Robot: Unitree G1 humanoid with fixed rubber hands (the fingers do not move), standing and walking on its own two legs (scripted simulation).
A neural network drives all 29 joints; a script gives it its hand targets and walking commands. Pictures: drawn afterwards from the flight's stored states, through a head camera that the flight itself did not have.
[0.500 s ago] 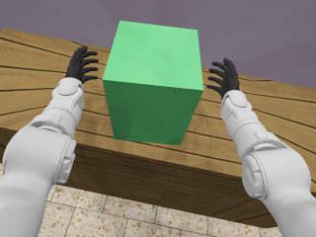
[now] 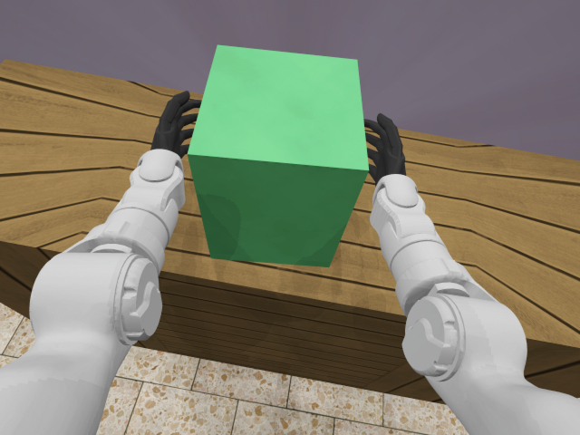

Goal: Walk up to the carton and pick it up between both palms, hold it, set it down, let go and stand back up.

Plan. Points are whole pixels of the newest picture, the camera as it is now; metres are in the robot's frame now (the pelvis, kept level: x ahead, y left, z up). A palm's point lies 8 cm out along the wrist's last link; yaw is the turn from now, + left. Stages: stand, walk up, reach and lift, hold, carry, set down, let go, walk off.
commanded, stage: reach and lift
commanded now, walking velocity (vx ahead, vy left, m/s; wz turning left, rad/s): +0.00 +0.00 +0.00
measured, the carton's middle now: (278, 166) +0.52 +0.00 +0.04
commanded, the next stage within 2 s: none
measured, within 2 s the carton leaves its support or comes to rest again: neither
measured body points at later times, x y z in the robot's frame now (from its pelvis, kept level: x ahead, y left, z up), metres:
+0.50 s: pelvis +0.02 +0.01 +0.01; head +0.11 +0.02 +0.45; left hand +0.51 +0.15 +0.09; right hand +0.47 -0.15 +0.09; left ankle -0.01 +0.11 -0.74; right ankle +0.00 -0.12 -0.74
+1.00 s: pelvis +0.03 +0.00 +0.01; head +0.12 +0.01 +0.45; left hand +0.50 +0.15 +0.09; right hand +0.47 -0.15 +0.08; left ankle -0.01 +0.11 -0.74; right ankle +0.00 -0.12 -0.74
